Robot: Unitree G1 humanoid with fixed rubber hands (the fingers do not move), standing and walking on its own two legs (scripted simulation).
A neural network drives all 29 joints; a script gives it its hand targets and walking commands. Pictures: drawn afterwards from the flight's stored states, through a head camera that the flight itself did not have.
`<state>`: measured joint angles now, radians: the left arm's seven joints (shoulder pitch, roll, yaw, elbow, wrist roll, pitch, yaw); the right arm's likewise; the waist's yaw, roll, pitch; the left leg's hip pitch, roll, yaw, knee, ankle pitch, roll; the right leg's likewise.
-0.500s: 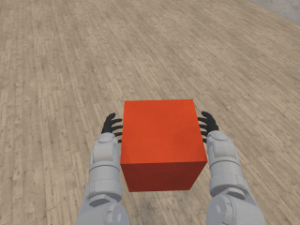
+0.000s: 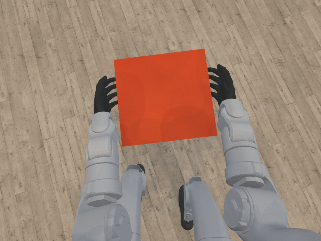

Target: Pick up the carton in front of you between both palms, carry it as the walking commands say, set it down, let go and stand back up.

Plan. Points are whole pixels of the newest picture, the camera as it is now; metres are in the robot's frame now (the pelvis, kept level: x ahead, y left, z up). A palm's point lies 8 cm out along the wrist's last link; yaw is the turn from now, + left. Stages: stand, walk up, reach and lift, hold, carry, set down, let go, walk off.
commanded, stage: set down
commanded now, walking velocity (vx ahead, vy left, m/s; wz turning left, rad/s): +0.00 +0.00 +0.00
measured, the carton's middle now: (164, 106) +0.43 +0.04 -0.15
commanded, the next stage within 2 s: none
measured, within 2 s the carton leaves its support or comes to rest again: neither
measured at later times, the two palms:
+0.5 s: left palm (106, 114) +0.41 +0.22 -0.21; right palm (198, 100) +0.48 -0.07 -0.21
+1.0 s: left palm (109, 120) +0.42 +0.24 -0.36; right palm (182, 100) +0.52 -0.04 -0.36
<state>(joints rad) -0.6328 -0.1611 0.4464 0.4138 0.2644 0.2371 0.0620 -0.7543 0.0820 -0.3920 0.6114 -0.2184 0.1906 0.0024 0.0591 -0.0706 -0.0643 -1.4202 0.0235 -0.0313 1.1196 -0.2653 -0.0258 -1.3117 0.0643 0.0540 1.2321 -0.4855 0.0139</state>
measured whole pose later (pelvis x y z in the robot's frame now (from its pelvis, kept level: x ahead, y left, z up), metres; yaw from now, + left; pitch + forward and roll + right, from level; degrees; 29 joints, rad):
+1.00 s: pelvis -0.04 +0.00 -0.22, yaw -2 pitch +48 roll -1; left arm -1.18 0.01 0.59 0.63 0.20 0.29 0.09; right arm -1.42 -0.18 -0.22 0.97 -0.14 0.25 -0.08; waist 0.17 -0.09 0.09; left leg -2.32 0.02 -0.06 1.82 -0.34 -0.05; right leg -2.20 0.12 0.03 1.98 -0.61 0.03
